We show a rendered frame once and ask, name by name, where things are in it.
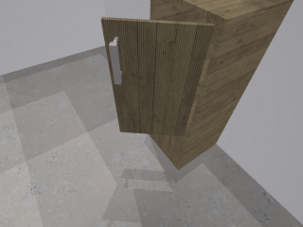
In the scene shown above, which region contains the handle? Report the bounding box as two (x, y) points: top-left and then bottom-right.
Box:
(109, 37), (122, 85)

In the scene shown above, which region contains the cupboard door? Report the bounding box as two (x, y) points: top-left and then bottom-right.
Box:
(100, 17), (214, 137)

